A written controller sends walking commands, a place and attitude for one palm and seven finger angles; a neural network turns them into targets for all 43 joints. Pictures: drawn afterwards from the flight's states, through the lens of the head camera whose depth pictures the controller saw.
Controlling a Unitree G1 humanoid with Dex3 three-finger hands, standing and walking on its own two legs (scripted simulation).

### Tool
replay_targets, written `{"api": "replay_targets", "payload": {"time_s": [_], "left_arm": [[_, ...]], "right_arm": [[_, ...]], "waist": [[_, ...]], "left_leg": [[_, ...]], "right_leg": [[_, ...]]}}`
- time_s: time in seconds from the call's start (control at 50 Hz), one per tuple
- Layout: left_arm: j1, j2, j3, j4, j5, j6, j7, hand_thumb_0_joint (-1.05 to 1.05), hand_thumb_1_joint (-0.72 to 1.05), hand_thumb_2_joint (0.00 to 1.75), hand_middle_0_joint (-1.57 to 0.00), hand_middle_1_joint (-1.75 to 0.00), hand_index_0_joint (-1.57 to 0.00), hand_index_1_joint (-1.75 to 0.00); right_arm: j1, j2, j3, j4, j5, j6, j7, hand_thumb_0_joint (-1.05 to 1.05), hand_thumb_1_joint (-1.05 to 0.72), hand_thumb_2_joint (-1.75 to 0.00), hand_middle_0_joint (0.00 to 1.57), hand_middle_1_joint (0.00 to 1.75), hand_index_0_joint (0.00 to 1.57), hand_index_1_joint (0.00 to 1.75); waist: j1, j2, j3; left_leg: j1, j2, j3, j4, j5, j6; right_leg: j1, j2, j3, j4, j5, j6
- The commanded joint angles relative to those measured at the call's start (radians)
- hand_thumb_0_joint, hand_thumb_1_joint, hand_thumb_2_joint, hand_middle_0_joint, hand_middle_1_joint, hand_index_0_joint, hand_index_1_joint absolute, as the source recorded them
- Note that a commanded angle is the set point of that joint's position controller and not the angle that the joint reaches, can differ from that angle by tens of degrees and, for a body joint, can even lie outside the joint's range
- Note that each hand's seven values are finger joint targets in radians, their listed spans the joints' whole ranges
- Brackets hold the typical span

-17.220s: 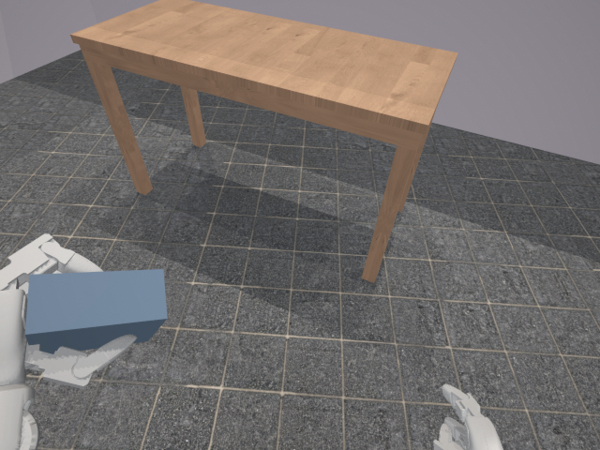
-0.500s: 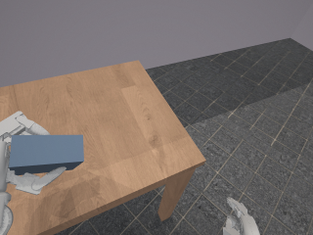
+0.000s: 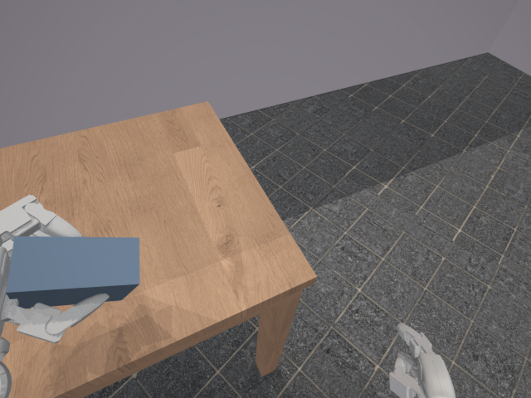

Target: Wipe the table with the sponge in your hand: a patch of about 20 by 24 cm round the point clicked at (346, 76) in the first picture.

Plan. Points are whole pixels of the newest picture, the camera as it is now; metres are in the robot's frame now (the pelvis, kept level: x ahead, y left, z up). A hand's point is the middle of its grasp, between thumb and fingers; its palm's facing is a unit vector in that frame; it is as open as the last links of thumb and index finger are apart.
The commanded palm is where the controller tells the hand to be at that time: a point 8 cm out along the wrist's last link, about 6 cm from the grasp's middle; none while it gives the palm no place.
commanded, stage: shuffle to correct the standing spot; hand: left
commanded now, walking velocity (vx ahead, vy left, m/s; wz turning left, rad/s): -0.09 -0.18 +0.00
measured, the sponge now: (94, 273) +0.23 +0.21 +0.14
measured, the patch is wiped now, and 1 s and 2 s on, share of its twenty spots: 0.00 0.00 0.00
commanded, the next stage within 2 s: none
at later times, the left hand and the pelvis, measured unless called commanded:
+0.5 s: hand (38, 280) +0.21 +0.25 +0.16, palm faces +0.30 -0.85 -0.42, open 9.5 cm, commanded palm +0.15 +0.29 +0.18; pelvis -0.01 +0.01 +0.00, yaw +0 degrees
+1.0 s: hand (50, 278) +0.21 +0.24 +0.16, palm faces +0.30 -0.86 -0.42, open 9.5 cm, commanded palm +0.15 +0.28 +0.18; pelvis -0.01 +0.00 +0.00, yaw +0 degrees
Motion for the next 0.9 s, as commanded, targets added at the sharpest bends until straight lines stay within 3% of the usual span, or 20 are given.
{"api": "replay_targets", "payload": {"time_s": [0.0,0.04,0.08,0.14,0.16,0.2,0.36,0.44,0.46,0.54,0.58,0.7,0.78,0.84,0.88], "left_arm": [[-0.051,0.16,0.134,-0.2,-0.023,-0.056,0.031,0.0,0.1,1.3,-1.2,-1.6,-1.2,-1.6],[-0.07,0.165,0.135,-0.205,-0.022,-0.055,0.031,0.0,0.1,1.3,-1.2,-1.6,-1.2,-1.6],[-0.086,0.153,0.116,-0.22,-0.022,-0.058,0.033,0.0,0.1,1.3,-1.2,-1.6,-1.2,-1.6],[-0.114,0.163,0.12,-0.236,-0.018,-0.064,0.034,0.0,0.1,1.3,-1.2,-1.6,-1.2,-1.6],[-0.113,0.167,0.119,-0.24,-0.016,-0.063,0.038,0.0,0.1,1.3,-1.2,-1.6,-1.2,-1.6],[-0.116,0.17,0.121,-0.261,-0.015,-0.069,0.037,0.0,0.1,1.3,-1.2,-1.6,-1.2,-1.6],[-0.04,0.171,0.147,-0.22,-0.011,-0.067,0.034,0.0,0.1,1.3,-1.2,-1.6,-1.2,-1.6],[-0.067,0.163,0.135,-0.219,-0.01,-0.068,0.029,0.0,0.1,1.3,-1.2,-1.6,-1.2,-1.6],[-0.065,0.16,0.13,-0.215,-0.009,-0.067,0.033,0.0,0.1,1.3,-1.2,-1.6,-1.2,-1.6],[-0.108,0.159,0.117,-0.235,-0.005,-0.069,0.03,0.0,0.1,1.3,-1.2,-1.6,-1.2,-1.6],[-0.122,0.152,0.105,-0.257,-0.004,-0.073,0.034,0.0,0.1,1.3,-1.2,-1.6,-1.2,-1.6],[-0.086,0.168,0.124,-0.252,-0.005,-0.073,0.029,0.0,0.1,1.3,-1.2,-1.6,-1.2,-1.6],[-0.032,0.161,0.129,-0.235,-0.015,-0.069,0.028,0.0,0.1,1.3,-1.2,-1.6,-1.2,-1.6],[-0.036,0.174,0.144,-0.23,-0.019,-0.068,0.027,0.0,0.1,1.3,-1.2,-1.6,-1.2,-1.6],[-0.026,0.169,0.142,-0.231,-0.022,-0.068,0.031,0.0,0.1,1.3,-1.2,-1.6,-1.2,-1.6]], "right_arm": [[-0.069,-0.112,-0.042,-0.152,0.001,-0.047,-0.012,0.0,-0.9,-0.9,0.2,0.3,0.2,0.3],[-0.073,-0.112,-0.045,-0.152,0.003,-0.049,-0.014,0.0,-0.9,-0.9,0.2,0.3,0.2,0.3],[-0.077,-0.109,-0.042,-0.15,0.003,-0.055,-0.018,0.0,-0.9,-0.9,0.2,0.3,0.2,0.3],[-0.073,-0.113,-0.045,-0.146,0.002,-0.058,-0.016,0.0,-0.9,-0.9,0.2,0.3,0.2,0.3],[-0.081,-0.11,-0.043,-0.14,0.005,-0.06,-0.016,0.0,-0.9,-0.9,0.2,0.3,0.2,0.3],[-0.08,-0.113,-0.045,-0.149,0.001,-0.061,-0.016,0.0,-0.9,-0.9,0.2,0.3,0.2,0.3],[-0.072,-0.109,-0.039,-0.154,0.003,-0.053,-0.005,0.0,-0.9,-0.9,0.2,0.3,0.2,0.3],[-0.061,-0.11,-0.04,-0.158,0.0,-0.05,-0.002,0.0,-0.9,-0.9,0.2,0.3,0.2,0.3],[-0.065,-0.109,-0.037,-0.152,0.003,-0.052,-0.003,0.0,-0.9,-0.9,0.2,0.3,0.2,0.3],[-0.057,-0.111,-0.041,-0.153,-0.002,-0.057,-0.003,0.0,-0.9,-0.9,0.2,0.3,0.2,0.3],[-0.061,-0.108,-0.038,-0.148,-0.002,-0.06,-0.003,0.0,-0.9,-0.9,0.2,0.3,0.2,0.3],[-0.05,-0.111,-0.047,-0.147,-0.001,-0.06,0.002,0.0,-0.9,-0.9,0.2,0.3,0.2,0.3],[-0.049,-0.108,-0.045,-0.15,0.003,-0.051,0.005,0.0,-0.9,-0.9,0.2,0.3,0.2,0.3],[-0.05,-0.111,-0.048,-0.153,0.005,-0.046,0.004,0.0,-0.9,-0.9,0.2,0.3,0.2,0.3],[-0.051,-0.108,-0.044,-0.15,0.004,-0.043,0.001,0.0,-0.9,-0.9,0.2,0.3,0.2,0.3]], "waist": [[0.013,0.0,-0.159],[0.017,-0.021,-0.15],[0.016,0.014,-0.134],[0.02,0.014,-0.16],[0.017,0.062,-0.16],[0.021,0.081,-0.163],[0.016,0.111,-0.145],[0.012,0.072,-0.126],[0.008,0.094,-0.123],[0.011,0.068,-0.144],[0.009,0.114,-0.159],[0.012,0.109,-0.182],[0.009,0.1,-0.181],[0.008,0.063,-0.158],[0.004,0.077,-0.164]], "left_leg": [[0.065,0.032,0.009,0.005,0.154,0.065],[0.065,0.033,0.015,0.024,0.164,0.064],[0.073,0.041,0.009,0.015,0.182,0.064],[0.073,0.048,0.0,0.007,0.183,0.067],[0.081,0.053,-0.011,-0.015,0.184,0.071],[0.066,0.08,-0.033,-0.043,0.187,0.078],[-0.023,0.101,-0.07,-0.115,-0.014,0.087],[-0.04,0.096,-0.066,-0.103,-0.092,0.085],[-0.036,0.091,-0.067,-0.115,-0.106,0.084],[-0.004,0.095,-0.07,-0.086,-0.02,0.086],[0.017,0.1,-0.076,-0.096,0.034,0.088],[0.047,0.111,-0.079,-0.051,0.23,0.083],[0.04,0.103,-0.067,-0.038,0.221,0.076],[0.018,0.088,-0.054,-0.026,0.132,0.072],[0.028,0.088,-0.055,-0.037,0.112,0.075]], "right_leg": [[0.031,-0.17,0.115,-0.095,0.274,0.034],[0.019,-0.181,0.126,-0.097,0.315,0.043],[-0.004,-0.18,0.126,-0.094,0.309,0.048],[0.016,-0.174,0.121,-0.079,0.275,0.05],[0.009,-0.171,0.121,-0.074,0.246,0.045],[0.024,-0.15,0.104,-0.06,0.205,0.05],[0.053,-0.128,0.085,-0.058,0.06,0.038],[0.032,-0.127,0.092,-0.073,0.024,0.036],[0.025,-0.125,0.091,-0.075,0.015,0.031],[0.034,-0.128,0.092,-0.066,0.08,0.03],[0.044,-0.124,0.085,-0.054,0.108,0.028],[0.079,-0.128,0.071,-0.048,0.213,0.026],[0.081,-0.137,0.075,-0.053,0.222,0.018],[0.054,-0.151,0.095,-0.065,0.188,0.013],[0.043,-0.151,0.098,-0.065,0.175,0.011]]}}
